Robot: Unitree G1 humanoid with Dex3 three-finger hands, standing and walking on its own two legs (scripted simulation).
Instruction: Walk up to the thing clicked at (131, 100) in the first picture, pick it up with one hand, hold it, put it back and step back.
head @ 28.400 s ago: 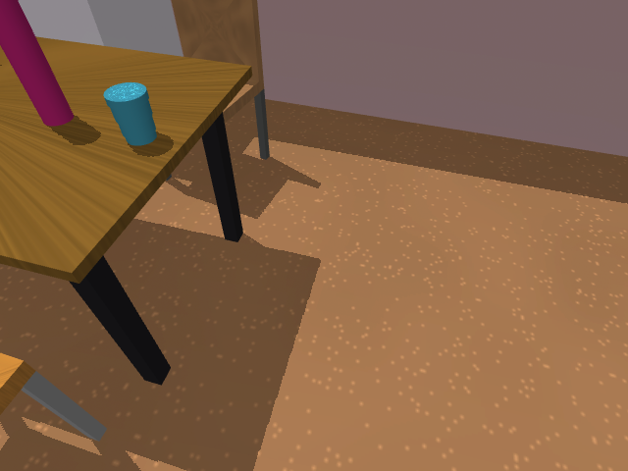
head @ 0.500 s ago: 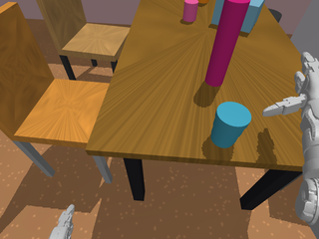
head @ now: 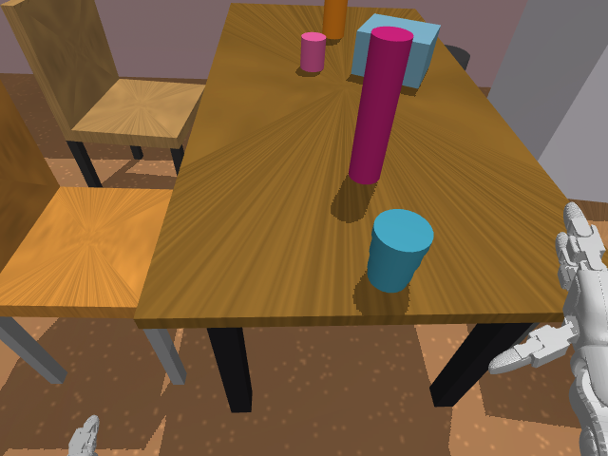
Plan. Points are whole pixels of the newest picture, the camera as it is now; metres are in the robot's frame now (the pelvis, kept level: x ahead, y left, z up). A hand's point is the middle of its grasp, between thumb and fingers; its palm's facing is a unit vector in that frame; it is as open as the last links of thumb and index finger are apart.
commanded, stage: sink last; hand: right
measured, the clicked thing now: (394, 254) +0.43 -0.17 +0.02
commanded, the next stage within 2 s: home in 0.52 s
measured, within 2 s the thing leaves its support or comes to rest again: neither
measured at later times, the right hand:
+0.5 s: hand (574, 411) +0.15 -0.24 +0.13, palm faces +0.39 +0.83 -0.40, open 17.5 cm
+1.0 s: hand (473, 447) +0.15 -0.19 +0.02, palm faces +0.18 +0.95 -0.26, open 17.4 cm
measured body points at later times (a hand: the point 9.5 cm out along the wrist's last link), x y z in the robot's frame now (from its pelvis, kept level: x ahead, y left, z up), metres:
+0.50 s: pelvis -0.03 +0.02 +0.00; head -0.03 +0.04 +0.45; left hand +0.14 +0.28 -0.08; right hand +0.12 -0.28 +0.15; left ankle -0.04 +0.14 -0.73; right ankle +0.02 -0.13 -0.73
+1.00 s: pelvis -0.02 +0.01 +0.01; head +0.00 +0.02 +0.46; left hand +0.16 +0.23 -0.08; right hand +0.14 -0.24 +0.04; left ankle -0.04 +0.14 -0.73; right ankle +0.02 -0.13 -0.73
